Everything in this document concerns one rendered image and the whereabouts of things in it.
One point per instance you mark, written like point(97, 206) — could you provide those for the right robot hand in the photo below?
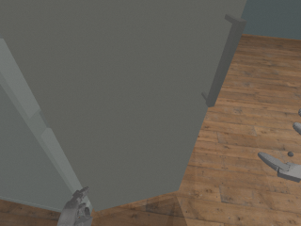
point(289, 171)

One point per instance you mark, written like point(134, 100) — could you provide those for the handle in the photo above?
point(235, 34)

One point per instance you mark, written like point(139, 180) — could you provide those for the fridge door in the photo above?
point(120, 83)

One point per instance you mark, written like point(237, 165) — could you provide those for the left robot hand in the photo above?
point(72, 210)

